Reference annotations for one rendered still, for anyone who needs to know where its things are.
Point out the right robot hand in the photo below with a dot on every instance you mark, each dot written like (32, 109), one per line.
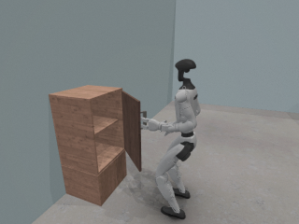
(166, 133)

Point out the left robot upper arm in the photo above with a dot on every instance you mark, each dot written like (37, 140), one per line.
(183, 99)

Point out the left robot hand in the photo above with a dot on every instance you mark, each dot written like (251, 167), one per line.
(153, 124)

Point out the robot left forearm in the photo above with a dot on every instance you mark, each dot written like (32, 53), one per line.
(182, 127)

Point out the robot torso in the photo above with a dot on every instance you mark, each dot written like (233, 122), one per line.
(189, 136)

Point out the cupboard door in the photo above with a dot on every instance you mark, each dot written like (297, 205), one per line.
(131, 119)

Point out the handle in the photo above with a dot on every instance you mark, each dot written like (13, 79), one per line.
(144, 115)

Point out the left robot thigh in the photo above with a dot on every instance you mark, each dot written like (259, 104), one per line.
(171, 157)

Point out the right robot upper arm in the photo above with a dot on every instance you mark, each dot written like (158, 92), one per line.
(198, 108)

